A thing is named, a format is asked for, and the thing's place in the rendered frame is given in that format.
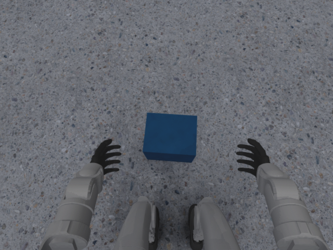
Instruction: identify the carton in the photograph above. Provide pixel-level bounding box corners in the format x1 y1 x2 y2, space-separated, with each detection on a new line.
143 112 197 163

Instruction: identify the robot left hand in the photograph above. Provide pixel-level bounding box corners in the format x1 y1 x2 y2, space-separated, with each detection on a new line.
90 139 121 175

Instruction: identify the robot right forearm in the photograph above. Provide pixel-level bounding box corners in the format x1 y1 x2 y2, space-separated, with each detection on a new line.
257 163 330 250

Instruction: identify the robot left forearm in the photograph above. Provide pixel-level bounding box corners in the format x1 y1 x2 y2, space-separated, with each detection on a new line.
38 163 104 250

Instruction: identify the robot right foot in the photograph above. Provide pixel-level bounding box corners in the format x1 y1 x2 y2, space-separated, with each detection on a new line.
188 204 203 250

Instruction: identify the robot right hand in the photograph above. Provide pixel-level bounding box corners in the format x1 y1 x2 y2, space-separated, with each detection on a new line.
236 138 270 178

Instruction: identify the robot right shin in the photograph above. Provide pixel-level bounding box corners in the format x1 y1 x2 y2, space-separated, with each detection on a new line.
193 197 213 241

